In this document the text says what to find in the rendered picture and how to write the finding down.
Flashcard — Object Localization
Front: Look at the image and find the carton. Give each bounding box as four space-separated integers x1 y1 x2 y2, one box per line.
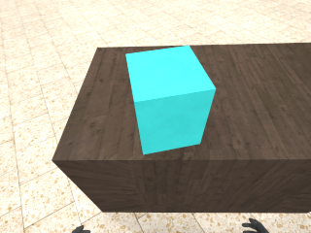
125 46 216 155

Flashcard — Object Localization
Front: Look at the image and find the robot right hand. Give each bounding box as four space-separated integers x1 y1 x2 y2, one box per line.
241 218 269 233

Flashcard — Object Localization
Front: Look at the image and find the pedestal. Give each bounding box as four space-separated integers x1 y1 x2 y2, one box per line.
52 42 311 214

